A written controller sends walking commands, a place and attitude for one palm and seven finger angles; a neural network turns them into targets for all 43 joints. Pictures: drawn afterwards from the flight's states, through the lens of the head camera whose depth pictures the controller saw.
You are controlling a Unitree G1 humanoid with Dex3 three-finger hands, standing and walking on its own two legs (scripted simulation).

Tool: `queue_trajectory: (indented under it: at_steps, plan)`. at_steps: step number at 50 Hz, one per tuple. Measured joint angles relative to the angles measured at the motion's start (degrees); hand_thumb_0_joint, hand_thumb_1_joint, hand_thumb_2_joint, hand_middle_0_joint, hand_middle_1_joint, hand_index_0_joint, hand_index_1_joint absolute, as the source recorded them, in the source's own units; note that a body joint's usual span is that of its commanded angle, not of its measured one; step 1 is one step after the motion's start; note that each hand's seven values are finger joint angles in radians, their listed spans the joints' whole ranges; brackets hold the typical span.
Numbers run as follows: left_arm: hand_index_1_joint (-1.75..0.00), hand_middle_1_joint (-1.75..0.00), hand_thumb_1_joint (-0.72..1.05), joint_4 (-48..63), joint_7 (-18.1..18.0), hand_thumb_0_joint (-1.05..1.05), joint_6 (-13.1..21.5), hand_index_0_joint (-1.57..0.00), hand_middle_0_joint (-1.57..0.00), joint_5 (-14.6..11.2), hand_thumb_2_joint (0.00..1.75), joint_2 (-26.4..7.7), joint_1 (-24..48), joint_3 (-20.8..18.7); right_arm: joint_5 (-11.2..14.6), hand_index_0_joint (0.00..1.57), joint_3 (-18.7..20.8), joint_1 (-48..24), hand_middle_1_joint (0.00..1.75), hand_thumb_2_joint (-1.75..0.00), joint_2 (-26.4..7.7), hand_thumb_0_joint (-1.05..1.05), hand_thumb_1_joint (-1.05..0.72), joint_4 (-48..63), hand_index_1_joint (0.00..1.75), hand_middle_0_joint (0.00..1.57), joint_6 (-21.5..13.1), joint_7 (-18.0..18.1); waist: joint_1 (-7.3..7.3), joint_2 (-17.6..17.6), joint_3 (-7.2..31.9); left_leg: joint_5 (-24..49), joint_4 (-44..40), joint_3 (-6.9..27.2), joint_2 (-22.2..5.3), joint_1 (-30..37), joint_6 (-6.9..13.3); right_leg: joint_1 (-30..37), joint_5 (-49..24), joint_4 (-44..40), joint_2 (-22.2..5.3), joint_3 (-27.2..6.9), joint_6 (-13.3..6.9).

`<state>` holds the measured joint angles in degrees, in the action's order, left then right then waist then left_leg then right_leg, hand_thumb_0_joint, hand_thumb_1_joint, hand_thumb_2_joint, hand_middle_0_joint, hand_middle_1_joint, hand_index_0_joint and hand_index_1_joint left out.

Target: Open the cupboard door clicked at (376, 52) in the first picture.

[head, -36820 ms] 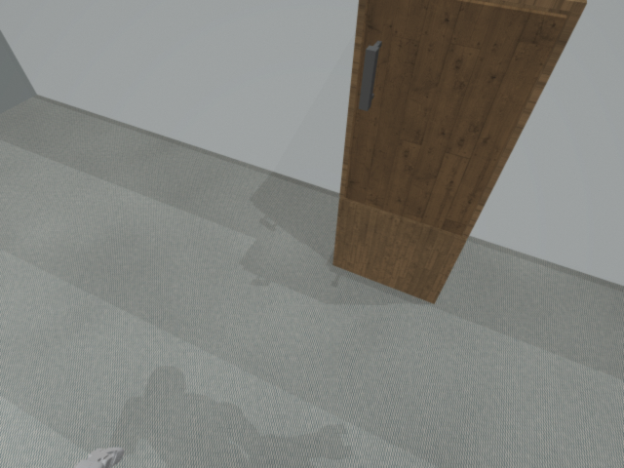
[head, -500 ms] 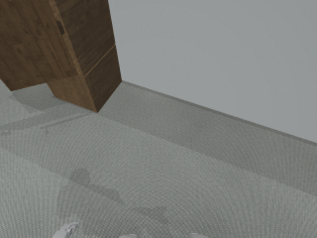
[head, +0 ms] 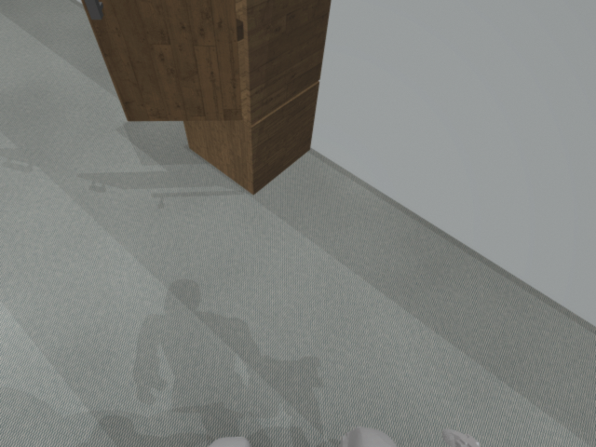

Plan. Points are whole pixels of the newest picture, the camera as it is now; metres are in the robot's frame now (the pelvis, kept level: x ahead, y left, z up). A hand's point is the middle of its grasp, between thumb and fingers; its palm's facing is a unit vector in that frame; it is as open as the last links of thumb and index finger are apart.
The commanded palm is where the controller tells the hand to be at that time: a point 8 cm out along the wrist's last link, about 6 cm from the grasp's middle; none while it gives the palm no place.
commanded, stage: turn to face it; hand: left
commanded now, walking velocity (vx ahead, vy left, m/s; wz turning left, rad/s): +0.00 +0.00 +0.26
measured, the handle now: out of the picture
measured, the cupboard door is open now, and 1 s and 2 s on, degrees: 46 46 46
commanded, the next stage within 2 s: take the last steps up to it in 0.16 s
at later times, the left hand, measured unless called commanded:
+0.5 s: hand out of the picture +0.02 +0.16 -0.15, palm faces +0.22 -0.95 -0.21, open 7.3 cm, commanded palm none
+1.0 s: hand (121, 399) +0.18 +0.27 -0.15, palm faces +0.22 -0.95 -0.20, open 7.4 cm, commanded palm none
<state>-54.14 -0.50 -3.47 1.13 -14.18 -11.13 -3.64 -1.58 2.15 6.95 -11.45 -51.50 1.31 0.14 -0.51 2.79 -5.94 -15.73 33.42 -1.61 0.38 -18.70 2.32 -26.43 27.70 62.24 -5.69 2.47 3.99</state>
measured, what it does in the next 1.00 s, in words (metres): walks ahead: right foot, then left foot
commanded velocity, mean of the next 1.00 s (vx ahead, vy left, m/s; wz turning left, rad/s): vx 0.23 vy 0.09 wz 0.14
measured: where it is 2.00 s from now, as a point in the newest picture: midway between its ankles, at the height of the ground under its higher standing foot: (227, 343)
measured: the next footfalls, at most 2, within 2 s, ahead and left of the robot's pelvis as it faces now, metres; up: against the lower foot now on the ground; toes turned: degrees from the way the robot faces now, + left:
right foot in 0.24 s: +0.04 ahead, -0.15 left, +0.00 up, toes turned +1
left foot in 0.66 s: +0.11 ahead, +0.15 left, +0.00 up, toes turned +19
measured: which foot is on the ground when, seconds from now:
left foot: down 0.00-0.24, up 0.26-0.64, down 0.66-1.00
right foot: up 0.00-0.22, down 0.24-0.66, up 0.68-1.00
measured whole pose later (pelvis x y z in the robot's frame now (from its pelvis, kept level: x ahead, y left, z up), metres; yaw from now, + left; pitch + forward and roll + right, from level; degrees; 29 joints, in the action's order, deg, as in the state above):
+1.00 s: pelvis +0.14 +0.07 +0.01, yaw +12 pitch +0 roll +2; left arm -56.5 1.5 0.2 1.9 -9.9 -9.1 -2.8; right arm -1.9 1.7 19.7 -9.9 -61.3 -1.8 0.1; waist 0.2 0.5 -2.3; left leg -15.0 19.2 -7.2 3.5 -4.6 3.6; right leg -27.5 15.8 43.7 -6.2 5.5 0.3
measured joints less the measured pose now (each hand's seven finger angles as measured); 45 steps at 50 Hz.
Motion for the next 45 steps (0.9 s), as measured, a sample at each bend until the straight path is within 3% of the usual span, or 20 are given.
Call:
queue_trajectory:
  at_steps: [7, 11, 12, 15, 19, 22, 26, 32, 34, 36, 39, 42, 45]
  plan:
    - [-0.30, -0.30, 0.91, 0.3, 0.4, 0.00, 0.8, -0.19, -0.20, 0.0, 0.90, 0.7, 0.8, 0.1, -0.2, 0.21, -0.4, 2.1, 0.30, -0.90, 0.8, 0.01, -0.91, -2.2, 0.30, 0.20, 0.5, 0.2, 0.18, -2.3, 1.6, 3.0, -5.4, 2.7, 0.1, 2.0, -0.6, 3.2, -2.5, -12.6, 2.1, -0.1, -0.6]
    - [-0.30, -0.30, 0.91, 0.4, 0.3, 0.00, 1.9, -0.19, -0.20, -0.2, 0.90, 1.4, 0.8, 0.6, 0.1, 0.21, -0.2, 3.3, 0.30, -0.90, 0.9, 0.01, -0.91, -3.4, 0.30, 0.20, 0.9, 0.1, 0.60, -2.9, 2.4, 2.4, -3.9, 3.8, 0.9, 1.1, -1.7, 9.8, -8.5, -26.5, 3.4, 0.5, -1.3]
    - [-0.30, -0.30, 0.91, 0.5, 0.2, 0.00, 2.5, -0.19, -0.20, -0.1, 0.90, 1.3, 0.4, 0.8, 0.4, 0.21, -0.1, 3.8, 0.30, -0.90, 1.1, 0.01, -0.91, -3.6, 0.30, 0.20, 1.0, 0.0, 0.47, -2.3, 3.0, 1.7, -2.6, 3.5, 1.6, 0.3, -2.1, 11.7, -9.6, -30.7, 3.0, 0.1, -2.3]
    - [-0.30, -0.30, 0.91, -0.5, -0.2, 0.00, 3.2, -0.19, -0.20, 0.3, 0.90, 3.2, 0.2, 1.3, 0.6, 0.21, 0.6, 3.7, 0.30, -0.90, 0.0, 0.01, -0.91, -4.8, 0.30, 0.20, 1.9, -0.3, 0.75, -4.2, 2.5, -8.8, 8.4, 3.8, 1.7, -3.0, -2.9, 12.5, -8.4, -30.2, 3.2, 1.4, -4.3]
    - [-0.30, -0.30, 0.91, -1.0, -0.1, 0.00, 4.4, -0.20, -0.20, 0.3, 0.90, 4.9, -1.6, 1.7, 0.5, 0.20, 1.2, 4.0, 0.30, -0.90, -0.7, 0.01, -0.91, -6.1, 0.30, 0.20, 2.4, -0.8, 0.71, -3.8, 1.9, -10.0, 23.4, 1.7, 1.1, -6.7, -4.1, 15.9, -9.4, -33.7, 2.1, 2.9, -4.2]
    - [-0.30, -0.30, 0.92, -1.8, -0.2, 0.00, 5.4, -0.20, -0.21, 0.5, 0.90, 5.2, -3.4, 1.4, 0.4, 0.20, 1.4, 4.0, 0.30, -0.90, -0.8, 0.01, -0.91, -6.6, 0.30, 0.20, 2.4, -1.3, 0.33, -2.9, 1.9, -8.3, 23.7, 0.1, -0.1, -7.2, -4.7, 18.3, -10.2, -36.6, 1.1, 4.3, -3.8]
    - [-0.30, -0.30, 0.92, -3.6, 0.2, 0.00, 6.1, -0.20, -0.21, 0.7, 0.90, 4.6, -6.0, 1.0, 0.4, 0.20, 1.4, 3.1, 0.30, -0.90, -0.9, 0.01, -0.91, -6.6, 0.29, 0.20, 2.3, -2.1, -0.74, -1.4, 1.9, -6.7, 17.7, -1.5, -1.5, -6.9, -4.9, 20.7, -10.2, -38.7, -0.5, 6.2, -2.7]
    - [-0.30, -0.30, 0.91, -7.1, 0.8, 0.00, 5.3, -0.20, -0.21, 0.9, 0.90, 2.8, -10.2, 0.2, 0.4, 0.20, 0.7, 0.3, 0.30, -0.90, -0.9, 0.01, -0.91, -4.5, 0.29, 0.20, 0.5, -2.7, -2.57, 0.8, 1.8, -3.7, 0.6, -4.2, -1.4, -1.4, -3.3, 21.7, -6.2, -35.0, -4.0, 7.5, 0.5]
    - [-0.30, -0.30, 0.91, -8.0, 1.2, 0.00, 4.2, -0.20, -0.21, 0.6, 0.90, 2.6, -11.2, 0.0, 0.0, 0.20, 0.6, -0.2, 0.30, -0.90, -1.3, 0.01, -0.91, -3.0, 0.30, 0.20, -1.3, -2.2, -2.11, 0.1, 2.0, 2.5, -1.5, -4.3, -1.3, -0.7, -0.9, 17.8, -1.4, -24.5, -4.6, 6.6, -0.3]
    - [-0.30, -0.30, 0.91, -8.7, 1.1, 0.00, 2.8, -0.20, -0.21, 0.5, 0.90, 1.9, -10.3, 0.0, -0.2, 0.20, 0.4, -0.1, 0.30, -0.90, -0.6, 0.01, -0.91, -2.3, 0.30, 0.20, -2.6, -1.2, -2.06, 0.4, 1.6, 1.5, 1.5, -5.0, -0.8, -0.8, 0.4, 11.1, 1.9, -8.5, -3.6, 2.8, -2.1]
    - [-0.30, -0.30, 0.91, -8.3, 1.2, 0.01, 2.3, -0.19, -0.20, 0.7, 0.90, 1.4, -7.5, -0.1, -0.2, 0.20, -0.1, 2.2, 0.30, -0.90, 0.8, 0.01, -0.91, -2.7, 0.30, 0.20, -3.1, -0.1, -1.84, 0.3, 2.1, 0.2, -1.6, -5.3, 0.1, 2.1, 0.8, 2.6, -2.2, 3.4, -2.2, 1.6, -3.5]
    - [-0.30, -0.30, 0.91, -6.3, 1.5, 0.01, 2.9, -0.19, -0.20, 0.8, 0.90, 1.9, -4.6, 0.1, -0.1, 0.20, -0.4, 5.2, 0.30, -0.90, 1.7, 0.00, -0.92, -4.7, 0.30, 0.20, -3.4, 0.4, -1.69, -0.6, 2.8, 2.0, -7.3, -5.1, 1.2, 6.0, 1.1, -2.1, -6.7, 1.9, -1.7, 2.3, -3.7]
    - [-0.30, -0.30, 0.91, -4.3, 1.7, 0.01, 3.5, -0.19, -0.20, 0.7, 0.90, 3.0, -1.9, 0.5, -0.1, 0.21, -0.3, 8.3, 0.30, -0.90, 1.5, 0.00, -0.93, -6.9, 0.30, 0.20, -3.3, 0.3, -1.09, -1.6, 3.4, 2.7, -11.7, -5.1, 2.1, 9.6, 1.6, -3.5, -9.7, -5.7, -1.5, 2.9, -3.6]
